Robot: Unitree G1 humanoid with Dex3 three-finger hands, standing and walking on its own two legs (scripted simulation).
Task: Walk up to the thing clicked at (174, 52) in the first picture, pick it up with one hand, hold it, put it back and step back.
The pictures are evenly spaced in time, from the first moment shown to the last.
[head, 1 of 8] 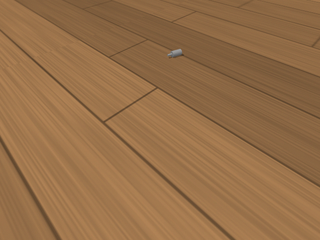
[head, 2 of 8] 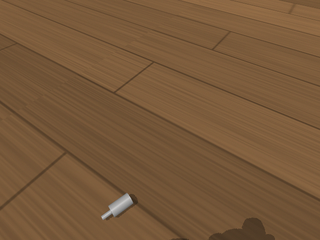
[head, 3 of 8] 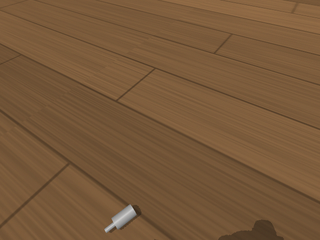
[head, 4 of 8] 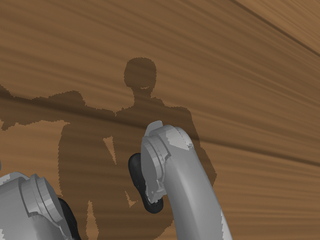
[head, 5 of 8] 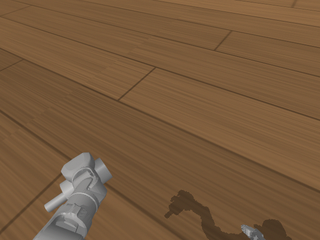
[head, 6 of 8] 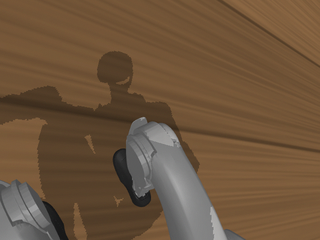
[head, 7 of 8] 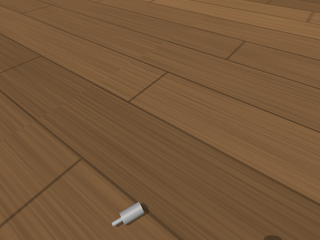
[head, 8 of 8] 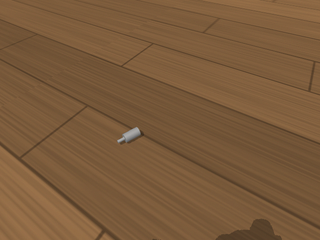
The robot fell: no
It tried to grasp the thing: yes
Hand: left
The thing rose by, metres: 0.68
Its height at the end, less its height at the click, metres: +0.00
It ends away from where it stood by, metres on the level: 0.00
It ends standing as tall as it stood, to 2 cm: yes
